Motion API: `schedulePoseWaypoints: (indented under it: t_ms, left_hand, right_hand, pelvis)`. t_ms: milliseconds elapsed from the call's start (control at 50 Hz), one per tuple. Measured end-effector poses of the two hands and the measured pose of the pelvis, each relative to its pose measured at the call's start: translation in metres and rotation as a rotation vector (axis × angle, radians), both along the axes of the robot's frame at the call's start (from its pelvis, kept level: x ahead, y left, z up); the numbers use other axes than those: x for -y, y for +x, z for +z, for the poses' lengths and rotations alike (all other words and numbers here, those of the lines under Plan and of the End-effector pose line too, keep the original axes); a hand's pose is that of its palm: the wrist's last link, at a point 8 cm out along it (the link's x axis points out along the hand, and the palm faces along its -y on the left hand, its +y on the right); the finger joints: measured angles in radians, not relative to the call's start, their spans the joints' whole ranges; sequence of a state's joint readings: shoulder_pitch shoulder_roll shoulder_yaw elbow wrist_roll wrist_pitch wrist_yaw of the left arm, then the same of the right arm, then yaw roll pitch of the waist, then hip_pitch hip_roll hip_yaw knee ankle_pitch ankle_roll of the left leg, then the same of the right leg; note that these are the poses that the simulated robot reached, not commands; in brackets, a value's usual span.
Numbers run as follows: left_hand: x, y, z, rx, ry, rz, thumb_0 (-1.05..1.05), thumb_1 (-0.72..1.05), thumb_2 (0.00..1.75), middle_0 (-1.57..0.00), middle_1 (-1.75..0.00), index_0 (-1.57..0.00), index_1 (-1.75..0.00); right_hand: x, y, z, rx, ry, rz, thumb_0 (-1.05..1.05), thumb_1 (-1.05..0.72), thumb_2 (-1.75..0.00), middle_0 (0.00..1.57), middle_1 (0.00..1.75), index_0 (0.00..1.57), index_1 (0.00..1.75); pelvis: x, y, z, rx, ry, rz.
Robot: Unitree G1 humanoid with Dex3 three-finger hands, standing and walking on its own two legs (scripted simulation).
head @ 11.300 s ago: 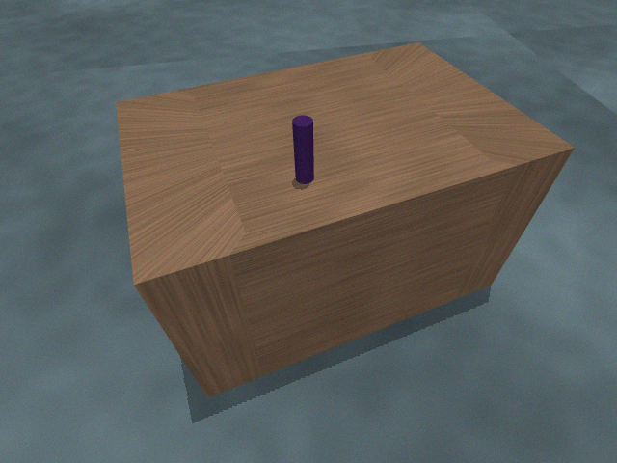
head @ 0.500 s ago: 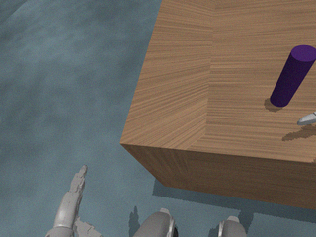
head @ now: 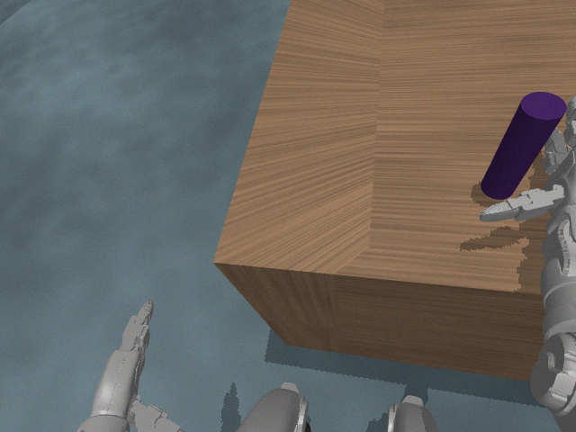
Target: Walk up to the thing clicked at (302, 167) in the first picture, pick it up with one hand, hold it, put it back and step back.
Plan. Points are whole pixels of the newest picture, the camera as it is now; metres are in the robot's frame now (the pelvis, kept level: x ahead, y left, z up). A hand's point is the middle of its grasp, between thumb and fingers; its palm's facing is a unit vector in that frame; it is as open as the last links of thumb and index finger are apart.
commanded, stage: rest palm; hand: right
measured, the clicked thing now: (516, 152) +0.51 -0.20 +0.05
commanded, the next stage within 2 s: close in 0.02 s
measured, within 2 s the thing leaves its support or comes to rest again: leaves its support in 1.22 s
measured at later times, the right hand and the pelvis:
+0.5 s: hand (506, 152) +0.51 -0.19 +0.05, palm faces +0.13 +0.99 +0.02, open 15.2 cm; pelvis +0.00 +0.00 +0.00, yaw +0 degrees
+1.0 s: hand (510, 154) +0.51 -0.19 +0.05, palm faces +0.13 +0.99 +0.02, open 6.9 cm; pelvis +0.00 +0.00 +0.00, yaw +0 degrees
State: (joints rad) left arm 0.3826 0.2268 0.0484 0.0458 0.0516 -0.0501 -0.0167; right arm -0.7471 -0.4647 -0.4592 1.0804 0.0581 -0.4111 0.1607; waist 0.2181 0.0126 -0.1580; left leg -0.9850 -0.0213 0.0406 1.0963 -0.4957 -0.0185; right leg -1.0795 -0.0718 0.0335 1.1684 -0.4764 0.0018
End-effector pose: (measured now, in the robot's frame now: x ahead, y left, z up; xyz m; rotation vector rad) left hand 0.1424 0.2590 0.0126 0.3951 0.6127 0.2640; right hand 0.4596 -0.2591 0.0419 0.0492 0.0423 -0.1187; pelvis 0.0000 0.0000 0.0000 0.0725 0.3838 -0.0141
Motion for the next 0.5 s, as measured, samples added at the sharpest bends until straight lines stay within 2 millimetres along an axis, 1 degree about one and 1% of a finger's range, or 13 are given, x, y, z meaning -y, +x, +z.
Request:
schedulePoseWaypoints:
  t_ms: [140, 200, 360, 500]
  left_hand:
    - [-0.002, 0.001, 0.003, 0.015, -0.006, 0.003, -0.01, -0.55, 0.06, -0.06, -0.04, -0.04, -0.06]
    - [-0.002, 0.001, 0.002, 0.014, -0.014, 0.002, -0.01, -0.56, 0.07, -0.06, -0.04, -0.04, -0.06]
    - [-0.003, 0.001, 0.002, 0.023, -0.012, 0.002, -0.01, -0.54, 0.06, -0.06, -0.05, -0.05, -0.05]
    - [-0.006, -0.003, -0.003, -0.012, -0.004, 0.014, -0.01, -0.53, 0.05, -0.05, -0.05, -0.05, -0.05]
  right_hand:
    - [-0.017, 0.004, 0.000, -0.011, -0.007, 0.020, -0.02, 0.49, -0.03, 0.07, 0.04, 0.06, 0.04]
    - [-0.021, 0.003, 0.000, -0.014, -0.005, 0.016, -0.02, 0.49, -0.03, 0.10, 0.04, 0.09, 0.04]
    - [-0.019, 0.014, 0.003, 0.004, -0.018, -0.017, -0.02, 0.50, -0.02, 0.31, 0.13, 0.30, 0.13]
    - [-0.017, 0.026, 0.006, 0.005, -0.026, -0.009, -0.02, 0.48, -0.06, 0.49, 0.25, 0.48, 0.24]
  pelvis:
    - [-0.002, 0.001, 0.001, 0.004, -0.003, 0.002]
    - [-0.003, 0.001, 0.001, 0.005, -0.004, 0.004]
    - [-0.005, -0.001, -0.002, -0.003, -0.004, 0.006]
    - [-0.005, 0.000, -0.004, -0.021, -0.002, 0.007]
